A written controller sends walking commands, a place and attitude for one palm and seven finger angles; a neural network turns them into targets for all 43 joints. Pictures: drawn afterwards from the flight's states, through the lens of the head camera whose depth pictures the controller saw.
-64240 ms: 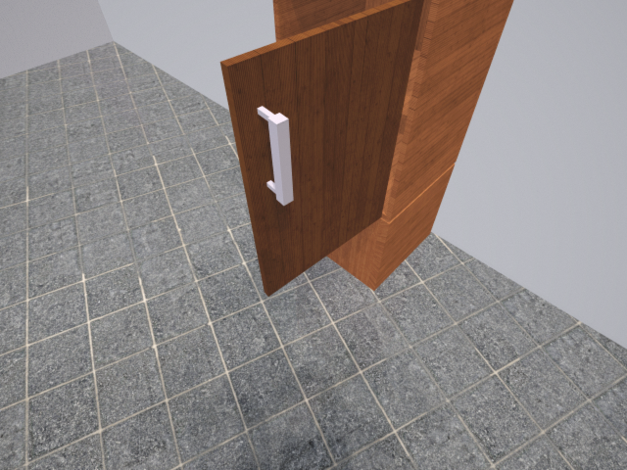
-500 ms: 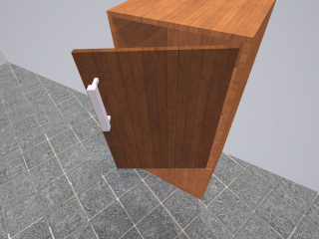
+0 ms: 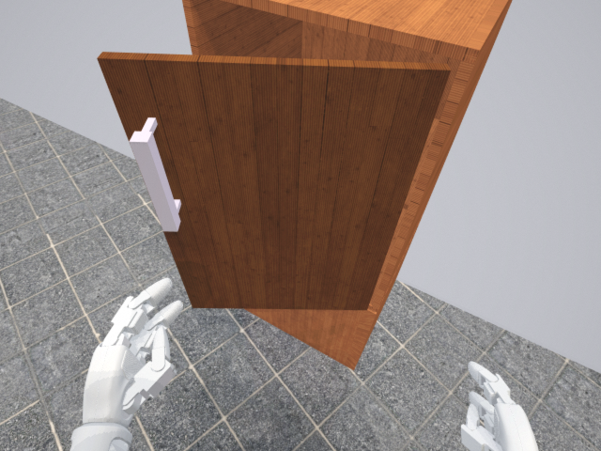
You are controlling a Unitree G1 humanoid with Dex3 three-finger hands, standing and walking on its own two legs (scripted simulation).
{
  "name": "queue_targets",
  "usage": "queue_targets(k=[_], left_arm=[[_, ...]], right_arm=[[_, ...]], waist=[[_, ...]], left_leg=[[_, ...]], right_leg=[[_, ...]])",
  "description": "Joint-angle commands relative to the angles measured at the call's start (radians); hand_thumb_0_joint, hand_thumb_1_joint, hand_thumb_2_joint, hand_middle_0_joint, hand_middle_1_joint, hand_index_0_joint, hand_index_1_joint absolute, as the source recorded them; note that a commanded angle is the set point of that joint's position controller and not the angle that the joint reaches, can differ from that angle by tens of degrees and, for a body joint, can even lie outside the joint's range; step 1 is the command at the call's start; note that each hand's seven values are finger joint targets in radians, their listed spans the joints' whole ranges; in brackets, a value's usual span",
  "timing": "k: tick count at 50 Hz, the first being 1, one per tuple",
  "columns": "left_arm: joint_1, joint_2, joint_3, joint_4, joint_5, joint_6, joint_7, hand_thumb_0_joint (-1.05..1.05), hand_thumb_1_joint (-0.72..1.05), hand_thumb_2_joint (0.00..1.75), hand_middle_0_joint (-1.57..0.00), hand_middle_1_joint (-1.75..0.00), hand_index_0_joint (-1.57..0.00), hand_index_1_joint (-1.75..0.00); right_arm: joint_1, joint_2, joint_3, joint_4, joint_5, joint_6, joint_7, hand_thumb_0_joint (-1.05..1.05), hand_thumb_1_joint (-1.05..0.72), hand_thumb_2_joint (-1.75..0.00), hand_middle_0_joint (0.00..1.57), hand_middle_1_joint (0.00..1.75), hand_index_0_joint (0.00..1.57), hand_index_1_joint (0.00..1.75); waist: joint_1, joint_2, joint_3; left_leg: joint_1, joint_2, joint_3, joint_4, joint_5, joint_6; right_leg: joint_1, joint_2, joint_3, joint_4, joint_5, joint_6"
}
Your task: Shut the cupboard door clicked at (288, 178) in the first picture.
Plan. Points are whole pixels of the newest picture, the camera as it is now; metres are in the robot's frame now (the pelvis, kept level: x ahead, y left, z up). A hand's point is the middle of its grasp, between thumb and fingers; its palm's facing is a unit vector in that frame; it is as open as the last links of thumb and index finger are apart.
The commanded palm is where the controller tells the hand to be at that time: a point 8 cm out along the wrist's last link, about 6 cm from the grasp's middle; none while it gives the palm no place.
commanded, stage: raise the hand and make a fist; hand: left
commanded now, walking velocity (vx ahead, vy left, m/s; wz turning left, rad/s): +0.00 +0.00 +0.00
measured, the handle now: (161, 177) +0.46 +0.22 +0.12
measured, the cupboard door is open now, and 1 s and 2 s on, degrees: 30 30 30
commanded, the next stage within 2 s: bring the fist close to the handle in 1.62 s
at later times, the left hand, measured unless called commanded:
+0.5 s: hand (158, 399) +0.18 +0.17 +0.03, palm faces -0.01 -1.00 -0.02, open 4.3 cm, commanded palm +0.15 +0.23 +0.05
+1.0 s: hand (105, 348) +0.21 +0.21 +0.11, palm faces +0.10 -0.99 -0.06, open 3.0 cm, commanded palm +0.18 +0.26 +0.10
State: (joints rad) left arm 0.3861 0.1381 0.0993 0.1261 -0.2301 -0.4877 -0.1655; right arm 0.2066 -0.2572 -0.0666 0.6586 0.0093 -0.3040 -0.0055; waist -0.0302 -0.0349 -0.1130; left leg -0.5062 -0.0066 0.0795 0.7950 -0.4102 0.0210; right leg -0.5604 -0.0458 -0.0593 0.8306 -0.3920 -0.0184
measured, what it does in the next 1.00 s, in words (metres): stands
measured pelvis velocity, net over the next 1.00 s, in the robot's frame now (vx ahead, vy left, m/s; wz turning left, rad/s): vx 0.00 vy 0.02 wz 0.03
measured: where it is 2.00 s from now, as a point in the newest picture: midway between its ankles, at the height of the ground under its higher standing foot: outside the picture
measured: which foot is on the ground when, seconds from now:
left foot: down 0.00-1.00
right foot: down 0.00-1.00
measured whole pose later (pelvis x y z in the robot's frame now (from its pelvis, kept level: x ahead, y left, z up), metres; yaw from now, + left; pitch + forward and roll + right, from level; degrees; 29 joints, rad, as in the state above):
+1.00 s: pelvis +0.00 +0.02 +0.00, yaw +2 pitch +5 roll -2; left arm 0.39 0.24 0.17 -0.21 -0.28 -0.21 -0.18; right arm 0.26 -0.23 0.06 0.50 0.04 -0.24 -0.06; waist 0.03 0.05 -0.09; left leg -0.49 0.00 0.03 0.85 -0.44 0.04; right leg -0.49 -0.04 -0.11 0.80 -0.39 0.00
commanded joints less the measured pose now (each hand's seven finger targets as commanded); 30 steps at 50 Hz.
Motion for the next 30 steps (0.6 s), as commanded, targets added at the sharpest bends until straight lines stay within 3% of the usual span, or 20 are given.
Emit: queue_targets(k=[1, 3, 6, 8, 10, 12, 13, 14, 17, 18, 20, 23, 26, 28, 30], left_arm=[[0.356, 0.142, 0.131, -0.107, -0.025, -0.146, -0.143, 0.0, 0.9, 0.9, -0.47, -0.6, -0.47, -0.6], [0.242, 0.18, 0.139, -0.286, -0.029, -0.124, -0.116, 0.0, 0.9, 0.9, -0.51, -0.64, -0.51, -0.64], [0.064, 0.166, 0.098, -0.548, -0.037, -0.149, -0.057, 0.0, 0.9, 0.9, -0.57, -0.7, -0.57, -0.7], [-0.057, 0.165, 0.055, -0.681, -0.045, -0.2, -0.044, 0.0, 0.9, 0.9, -0.6, -0.74, -0.6, -0.74], [-0.058, 0.119, -0.01, -0.628, -0.047, -0.213, -0.07, 0.0, 0.9, 0.9, -0.64, -0.78, -0.64, -0.78], [-0.072, 0.138, -0.012, -0.562, -0.058, -0.19, -0.114, 0.0, 0.9, 0.9, -0.68, -0.82, -0.68, -0.82], [-0.048, 0.144, -0.012, -0.494, -0.058, -0.145, -0.143, 0.0, 0.9, 0.9, -0.69, -0.84, -0.69, -0.84], [-0.01, 0.159, 0.001, -0.452, -0.059, -0.09, -0.166, 0.0, 0.9, 0.9, -0.71, -0.86, -0.71, -0.86], [0.157, 0.201, 0.074, -0.366, -0.068, 0.135, -0.2, 0.0, 0.9, 0.9, -0.77, -0.92, -0.77, -0.92], [0.197, 0.237, 0.128, -0.351, -0.072, 0.203, -0.194, 0.0, 0.9, 0.9, -0.79, -0.94, -0.79, -0.94], [0.179, 0.25, 0.191, -0.445, -0.1, 0.274, -0.149, 0.0, 0.9, 0.9, -0.82, -0.98, -0.82, -0.98], [0.153, 0.245, 0.259, -0.538, -0.118, 0.234, -0.034, 0.0, 0.9, 0.9, -0.88, -1.04, -0.88, -1.04], [0.116, 0.194, 0.195, -0.554, -0.1, 0.117, 0.013, 0.0, 0.9, 0.9, -0.93, -1.1, -0.93, -1.1], [0.054, 0.175, 0.109, -0.569, -0.075, 0.05, -0.001, 0.0, 0.9, 0.9, -0.97, -1.14, -0.97, -1.14], [0.048, 0.147, 0.042, -0.505, -0.067, 0.032, -0.041, 0.0, 0.9, 0.9, -1.01, -1.18, -1.01, -1.18]], right_arm=[[-0.117, -0.097, -0.04, -0.245, -0.002, -0.009, 0.03, 0.0, -0.9, -0.9, 0.2, 0.3, 0.2, 0.3], [-0.114, -0.093, -0.033, -0.283, -0.007, 0.004, 0.022, 0.0, -0.9, -0.9, 0.2, 0.3, 0.2, 0.3], [-0.055, -0.083, -0.02, -0.308, -0.012, 0.004, 0.007, 0.0, -0.9, -0.9, 0.2, 0.3, 0.2, 0.3], [-0.021, -0.093, -0.012, -0.292, -0.014, -0.003, -0.011, 0.0, -0.9, -0.9, 0.2, 0.3, 0.2, 0.3], [-0.015, -0.101, -0.005, -0.272, -0.006, -0.01, -0.027, 0.0, -0.9, -0.9, 0.2, 0.3, 0.2, 0.3], [-0.007, -0.114, -0.001, -0.262, 0.002, -0.014, -0.043, 0.0, -0.9, -0.9, 0.2, 0.3, 0.2, 0.3], [-0.013, -0.117, 0.007, -0.26, 0.01, -0.008, -0.051, 0.0, -0.9, -0.9, 0.2, 0.3, 0.2, 0.3], [-0.008, -0.119, 0.006, -0.27, 0.019, -0.001, -0.056, 0.0, -0.9, -0.9, 0.2, 0.3, 0.2, 0.3], [-0.033, -0.108, 0.005, -0.32, 0.047, 0.043, -0.067, 0.0, -0.9, -0.9, 0.2, 0.3, 0.2, 0.3], [-0.055, -0.103, 0.008, -0.334, 0.052, 0.059, -0.068, 0.0, -0.9, -0.9, 0.2, 0.3, 0.2, 0.3], [-0.073, -0.076, 0.017, -0.359, 0.049, 0.082, -0.073, 0.0, -0.9, -0.9, 0.2, 0.3, 0.2, 0.3], [-0.075, -0.048, 0.031, -0.348, 0.032, 0.086, -0.077, 0.0, -0.9, -0.9, 0.2, 0.3, 0.2, 0.3], [-0.024, -0.053, 0.031, -0.318, 0.022, 0.06, -0.068, 0.0, -0.9, -0.9, 0.2, 0.3, 0.2, 0.3], [-0.016, -0.079, 0.038, -0.31, 0.017, 0.036, -0.06, 0.0, -0.9, -0.9, 0.2, 0.3, 0.2, 0.3], [0.005, -0.095, 0.035, -0.291, 0.022, 0.016, -0.059, 0.0, -0.9, -0.9, 0.2, 0.3, 0.2, 0.3]], waist=[[0.141, 0.066, -0.084], [0.13, 0.222, -0.132], [0.054, 0.234, -0.244], [-0.004, 0.164, -0.269], [-0.038, 0.083, -0.206], [-0.059, 0.031, -0.162], [-0.054, 0.02, -0.13], [-0.043, -0.012, -0.145], [0.032, -0.063, -0.192], [0.071, -0.036, -0.226], [0.094, -0.04, -0.251], [0.115, -0.029, -0.215], [0.076, 0.006, -0.131], [0.041, 0.056, -0.093], [0.009, 0.057, -0.058]], left_leg=[[-0.18, -0.051, -0.03, 0.069, 0.245, -0.034], [-0.157, -0.04, -0.038, 0.094, 0.249, -0.025], [-0.113, -0.018, -0.078, 0.164, 0.239, -0.003], [-0.109, -0.006, -0.106, 0.212, 0.228, 0.007], [-0.168, 0.006, -0.118, 0.242, 0.15, 0.011], [-0.226, 0.012, -0.121, 0.264, 0.081, 0.013], [-0.244, 0.013, -0.122, 0.258, 0.073, 0.016], [-0.255, 0.011, -0.117, 0.246, 0.06, 0.014], [-0.261, -0.007, -0.095, 0.179, 0.078, 0.012], [-0.244, -0.013, -0.093, 0.16, 0.103, 0.011], [-0.218, -0.018, -0.093, 0.126, 0.129, 0.002], [-0.173, -0.006, -0.109, 0.075, 0.184, -0.006], [-0.148, 0.001, -0.11, 0.043, 0.175, -0.009], [-0.127, 0.003, -0.113, 0.04, 0.151, -0.001], [-0.121, 0.003, -0.115, 0.035, 0.09, -0.001]], right_leg=[[0.061, 0.012, 0.04, 0.059, 0.302, -0.028], [0.005, 0.028, 0.035, 0.098, 0.247, -0.035], [-0.079, 0.043, 0.046, 0.108, 0.214, -0.021], [-0.128, 0.055, 0.056, 0.12, 0.205, -0.015], [-0.179, 0.055, 0.069, 0.099, 0.119, -0.01], [-0.191, 0.054, 0.086, 0.066, 0.032, -0.002], [-0.177, 0.055, 0.096, 0.045, 0.012, -0.005], [-0.149, 0.047, 0.099, 0.026, -0.011, 0.002], [0.012, 0.013, 0.142, -0.059, -0.032, 0.02], [0.071, 0.009, 0.147, -0.06, -0.008, 0.019], [0.14, -0.012, 0.146, -0.067, 0.068, 0.037], [0.162, 0.012, 0.085, -0.038, 0.184, 0.022], [0.074, 0.032, 0.049, -0.038, 0.155, 0.013], [0.013, 0.043, 0.035, -0.034, 0.091, 0.001], [-0.035, 0.042, 0.038, -0.059, 0.003, 0.001]])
